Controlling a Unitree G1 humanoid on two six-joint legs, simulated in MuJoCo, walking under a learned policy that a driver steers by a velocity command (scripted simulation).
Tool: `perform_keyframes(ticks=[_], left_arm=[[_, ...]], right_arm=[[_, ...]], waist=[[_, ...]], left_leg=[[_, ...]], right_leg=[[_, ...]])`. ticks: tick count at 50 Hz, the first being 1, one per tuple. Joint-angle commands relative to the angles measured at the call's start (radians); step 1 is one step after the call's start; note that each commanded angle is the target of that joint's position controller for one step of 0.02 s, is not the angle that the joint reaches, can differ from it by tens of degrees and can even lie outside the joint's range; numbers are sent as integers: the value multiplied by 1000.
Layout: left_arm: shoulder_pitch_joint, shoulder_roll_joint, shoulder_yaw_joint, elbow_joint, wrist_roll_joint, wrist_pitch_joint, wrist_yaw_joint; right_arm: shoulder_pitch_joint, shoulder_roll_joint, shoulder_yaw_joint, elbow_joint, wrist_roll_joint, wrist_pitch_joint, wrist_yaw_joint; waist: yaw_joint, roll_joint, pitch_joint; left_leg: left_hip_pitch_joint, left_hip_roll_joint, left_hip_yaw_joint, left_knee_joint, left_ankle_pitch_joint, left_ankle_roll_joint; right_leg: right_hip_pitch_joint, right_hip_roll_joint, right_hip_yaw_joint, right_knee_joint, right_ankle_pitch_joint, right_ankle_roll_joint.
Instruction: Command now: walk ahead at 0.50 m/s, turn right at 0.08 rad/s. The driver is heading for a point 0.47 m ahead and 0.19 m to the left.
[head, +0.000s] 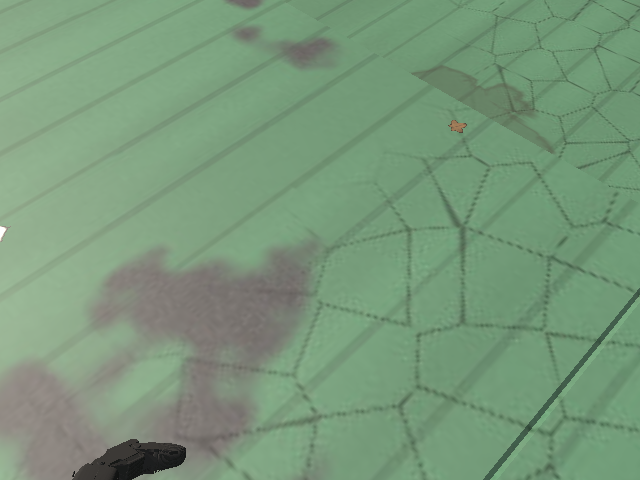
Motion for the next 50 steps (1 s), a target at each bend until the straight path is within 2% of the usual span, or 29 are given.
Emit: perform_keyframes(ticks=[1,2,3,4,5,6,8,11,15,17,20,23,24,25,26,27,28,29,30,31,32,33,34,36,40,43,46,49,50], left_arm=[[466,298,93,72,-3,-6,42],[428,263,91,78,-37,-4,50],[355,207,73,87,-39,-12,53],[300,145,58,86,-37,-21,49],[265,111,48,88,-42,-30,49],[249,87,41,91,-44,-37,51],[275,93,43,110,-47,-59,51],[311,103,49,135,-48,-73,54],[342,91,44,158,-48,-74,61],[373,104,45,173,-48,-73,68],[426,123,48,203,-44,-62,79],[412,161,55,208,-38,-48,90],[403,178,60,206,-35,-39,92],[399,192,64,200,-34,-28,92],[379,198,66,185,-38,-24,87],[410,106,46,135,-47,-31,76],[383,109,49,78,-60,-39,63],[292,130,49,75,-52,-45,63],[294,116,43,76,-65,-55,64],[318,107,44,98,-61,-51,68],[336,104,44,105,-42,-33,69],[360,97,44,116,-30,-12,67],[370,88,44,117,-28,5,63],[375,72,42,120,-35,20,58],[286,66,38,105,-38,28,57],[222,64,32,96,-44,29,64],[215,69,32,108,-46,25,77],[272,68,33,141,-45,15,91],[322,64,32,162,-41,6,95]], right_arm=[[71,-64,-10,-105,28,-6,8],[-50,-161,-42,-106,15,1,-3],[-82,-129,-36,-118,24,-8,1],[-69,-114,-36,-98,21,-7,4],[-48,-104,-38,-79,4,7,6],[-11,-85,-36,-59,-11,24,13],[-20,-65,-42,-59,-13,42,28],[-123,-53,-45,-91,-13,51,38],[-264,-36,-36,-139,-15,44,47],[-338,-25,-26,-167,-19,42,54],[-408,-30,-21,-204,-24,40,61],[-356,-53,-31,-203,-26,42,54],[-291,-69,-40,-188,-27,41,49],[-193,-94,-54,-161,-29,35,44],[-42,-138,-77,-116,-39,27,34],[19,-257,-112,-108,-41,30,16],[-25,-306,-120,-132,-14,37,18],[-65,-262,-112,-127,6,41,9],[-119,-200,-94,-126,7,36,1],[-165,-149,-79,-127,5,29,0],[-198,-121,-69,-128,13,22,-1],[-213,-103,-59,-127,12,14,1],[-202,-109,-57,-120,10,3,3],[-183,-137,-60,-105,4,-5,3],[-164,-123,-46,-86,3,6,-5],[-136,-118,-38,-63,-2,13,-13],[-132,-110,-31,-41,-9,20,-20],[-156,-103,-26,-21,-4,25,-29],[-173,-99,-22,-16,4,24,-32]], waist=[[193,-198,-413],[207,-43,-298],[157,-57,-159],[117,-35,-97],[86,-56,-59],[64,-78,-53],[49,-70,-46],[56,-71,3],[78,-64,39],[99,-62,50],[116,-54,60],[75,-83,4],[43,-91,-39],[2,-88,-101],[-76,-38,-180],[-58,136,-276],[-22,216,-347],[-26,52,-222],[14,11,-123],[62,-45,-68],[93,-37,-51],[109,-16,-64],[117,-2,-79],[126,22,-97],[93,73,-98],[58,87,-95],[48,88,-80],[74,77,-54],[109,48,-56]], left_leg=[[-633,-76,-123,791,-117,55],[-698,-43,-280,826,-27,69],[-692,-7,-291,768,56,78],[-649,23,-282,692,105,79],[-604,32,-277,653,133,70],[-555,34,-274,638,159,60],[-560,24,-267,638,207,52],[-663,38,-261,589,319,40],[-701,28,-219,386,454,37],[-683,17,-174,276,485,48],[-672,-6,-122,174,435,88],[-554,-86,-66,139,295,150],[-478,-122,-56,131,238,175],[-359,-152,-65,95,204,202],[-135,-138,-135,6,219,244],[138,134,-517,-19,172,341],[274,315,-1011,-187,355,480],[186,291,-812,-189,525,437],[43,266,-662,-178,750,396],[-70,207,-542,-181,909,338],[-145,161,-456,-193,975,303],[-193,132,-403,-202,1028,276],[-199,116,-375,-201,1115,270],[-186,89,-323,-201,1203,252],[-136,51,-271,-194,1169,188],[-90,67,-277,-183,1140,177],[-63,94,-301,-148,1125,188],[-69,112,-344,-70,1088,187],[-100,92,-342,-19,1023,157]], right_leg=[[846,-493,723,-188,-34,-228],[737,-427,593,-192,54,-189],[588,-380,424,-223,139,-147],[482,-328,325,-264,173,-95],[405,-290,253,-294,185,-59],[350,-266,199,-325,179,-41],[328,-255,145,-363,218,-39],[335,-244,59,-406,225,-33],[364,-223,-38,-407,271,-23],[398,-237,-69,-404,310,-21],[501,-268,-104,-358,432,-11],[577,-282,-153,-183,838,9],[583,-284,-163,-61,940,10],[554,-284,-164,109,919,11],[418,-258,-176,361,725,35],[99,-156,-176,712,90,77],[-198,45,1,957,-444,115],[-276,-45,107,945,-330,108],[-235,-80,94,874,-252,108],[-165,-107,93,786,-236,112],[-104,-117,93,725,-234,121],[-39,-116,90,682,-224,128],[-19,-101,77,657,-213,135],[-26,-87,61,582,-161,144],[-51,-81,41,392,-45,147],[-33,-73,37,263,4,137],[14,-55,41,169,-32,119],[117,-36,47,11,-74,79],[220,-47,63,-127,57,65]])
